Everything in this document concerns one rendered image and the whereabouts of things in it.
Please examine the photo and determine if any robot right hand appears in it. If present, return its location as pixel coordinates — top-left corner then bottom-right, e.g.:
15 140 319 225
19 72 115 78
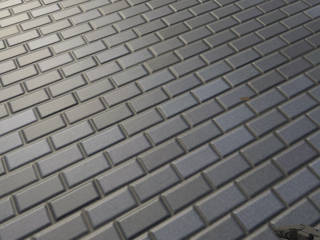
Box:
274 223 320 240

